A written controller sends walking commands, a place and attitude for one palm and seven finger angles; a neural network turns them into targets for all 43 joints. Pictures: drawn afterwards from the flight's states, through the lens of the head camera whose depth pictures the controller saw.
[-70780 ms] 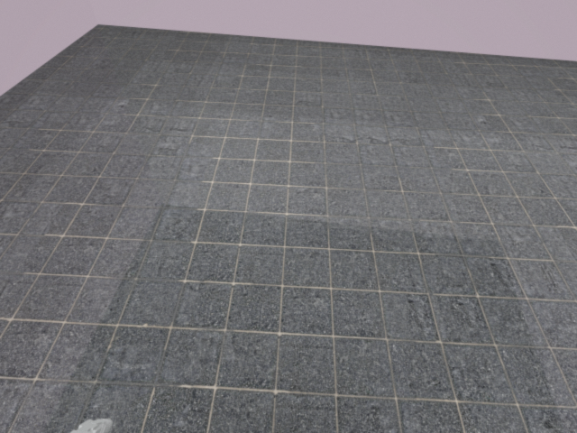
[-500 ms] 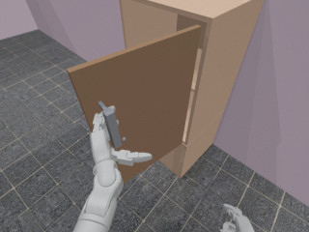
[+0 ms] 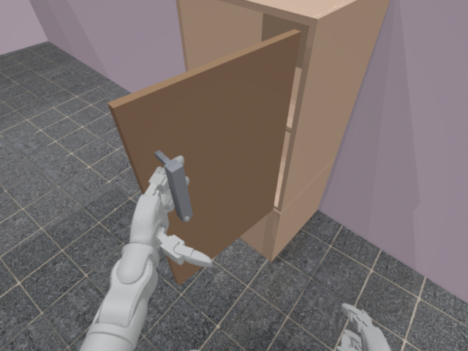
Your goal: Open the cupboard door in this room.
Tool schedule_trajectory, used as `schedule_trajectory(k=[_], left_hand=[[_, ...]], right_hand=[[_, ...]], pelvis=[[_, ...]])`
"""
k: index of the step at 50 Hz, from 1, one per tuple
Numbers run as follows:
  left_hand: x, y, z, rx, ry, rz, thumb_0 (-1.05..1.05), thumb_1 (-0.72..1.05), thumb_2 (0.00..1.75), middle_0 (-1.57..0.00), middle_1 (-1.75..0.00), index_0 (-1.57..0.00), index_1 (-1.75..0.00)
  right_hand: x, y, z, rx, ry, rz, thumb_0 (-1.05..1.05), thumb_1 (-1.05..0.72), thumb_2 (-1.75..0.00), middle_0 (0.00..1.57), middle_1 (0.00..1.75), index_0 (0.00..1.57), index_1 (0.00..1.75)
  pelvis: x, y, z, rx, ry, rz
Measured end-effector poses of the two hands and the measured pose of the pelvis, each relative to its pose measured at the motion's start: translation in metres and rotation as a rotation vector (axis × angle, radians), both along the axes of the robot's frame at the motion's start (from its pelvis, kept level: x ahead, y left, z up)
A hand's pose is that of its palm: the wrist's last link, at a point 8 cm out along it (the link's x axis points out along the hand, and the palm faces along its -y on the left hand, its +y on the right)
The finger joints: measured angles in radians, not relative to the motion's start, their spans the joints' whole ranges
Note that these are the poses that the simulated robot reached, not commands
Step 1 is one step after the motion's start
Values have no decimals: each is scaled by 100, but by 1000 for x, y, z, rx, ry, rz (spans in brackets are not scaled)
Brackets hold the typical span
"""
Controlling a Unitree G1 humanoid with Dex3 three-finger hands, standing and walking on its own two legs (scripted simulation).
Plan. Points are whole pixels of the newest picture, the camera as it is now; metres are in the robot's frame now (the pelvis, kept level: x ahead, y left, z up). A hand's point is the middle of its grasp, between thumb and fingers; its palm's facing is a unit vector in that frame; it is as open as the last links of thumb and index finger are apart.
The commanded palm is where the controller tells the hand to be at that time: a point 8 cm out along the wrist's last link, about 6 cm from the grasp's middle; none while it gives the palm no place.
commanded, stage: slide the hand sideways off the handle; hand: left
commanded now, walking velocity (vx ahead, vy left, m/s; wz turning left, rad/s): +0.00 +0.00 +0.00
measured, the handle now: (173, 186) +0.37 +0.13 +0.10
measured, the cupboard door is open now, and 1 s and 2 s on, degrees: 85 83 83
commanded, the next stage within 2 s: draw the hand back to the body in 0.78 s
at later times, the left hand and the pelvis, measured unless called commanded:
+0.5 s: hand (149, 240) +0.27 +0.15 +0.08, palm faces +0.00 -1.00 -0.03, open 16.2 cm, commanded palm +0.24 +0.21 +0.09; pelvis +0.03 -0.02 +0.00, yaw +0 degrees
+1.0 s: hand (123, 261) +0.23 +0.18 +0.09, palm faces -0.01 -1.00 -0.04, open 16.3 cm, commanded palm +0.21 +0.24 +0.10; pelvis +0.02 -0.01 -0.01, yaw +1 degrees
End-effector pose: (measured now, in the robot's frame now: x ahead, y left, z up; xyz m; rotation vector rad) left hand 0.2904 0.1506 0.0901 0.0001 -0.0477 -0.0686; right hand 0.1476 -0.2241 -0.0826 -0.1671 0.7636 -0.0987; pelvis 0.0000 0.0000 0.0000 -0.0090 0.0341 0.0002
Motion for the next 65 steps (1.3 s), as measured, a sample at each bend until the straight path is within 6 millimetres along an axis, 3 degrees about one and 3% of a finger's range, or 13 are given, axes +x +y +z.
schedule_trajectory(k=[15,34,41,49,57,65], left_hand=[[-16,29,-4,15,30,31,-1,-50,30,-21,-33,-20,-33],[-59,66,-3,42,46,76,-1,-50,30,-17,-30,-16,-30],[-74,84,-3,41,48,96,-1,-50,30,-16,-30,-15,-30],[-79,82,-1,32,26,56,-1,-51,30,-15,-30,-15,-30],[-79,88,17,52,-2,66,-1,-50,30,-15,-30,-15,-30],[-91,102,30,62,12,88,-1,-50,30,-15,-30,-15,-30]], right_hand=[[21,-13,5,-2,-33,-11,1,-90,-90,20,30,20,30],[59,-26,9,-30,-116,23,1,-90,-90,20,30,20,30],[58,-23,9,-31,-133,24,1,-90,-90,20,30,20,30],[51,-17,10,-40,-158,27,1,-90,-90,20,30,20,30],[41,-4,14,-19,-177,17,1,-90,-90,20,30,20,30],[39,4,22,-12,-200,23,1,-90,-90,21,30,20,30]], pelvis=[[16,-11,2,2,18,-7],[34,-21,-5,4,52,20],[33,-20,-7,-2,54,24],[25,-13,-9,-13,49,27],[19,-7,-5,-16,28,20],[18,-2,1,-19,4,19]])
